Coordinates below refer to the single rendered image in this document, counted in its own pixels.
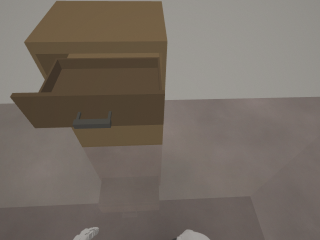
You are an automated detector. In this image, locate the cabinet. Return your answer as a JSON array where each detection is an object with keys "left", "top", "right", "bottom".
[{"left": 24, "top": 1, "right": 168, "bottom": 147}]

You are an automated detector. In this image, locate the robot left hand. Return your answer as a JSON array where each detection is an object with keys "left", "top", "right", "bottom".
[{"left": 73, "top": 227, "right": 99, "bottom": 240}]

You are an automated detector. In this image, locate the handle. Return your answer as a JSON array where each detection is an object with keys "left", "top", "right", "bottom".
[{"left": 72, "top": 111, "right": 112, "bottom": 129}]

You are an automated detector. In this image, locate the robot right shin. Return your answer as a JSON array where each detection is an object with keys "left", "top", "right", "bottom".
[{"left": 181, "top": 229, "right": 193, "bottom": 235}]

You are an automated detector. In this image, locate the drawer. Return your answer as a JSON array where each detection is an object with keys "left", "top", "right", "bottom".
[{"left": 10, "top": 57, "right": 165, "bottom": 128}]

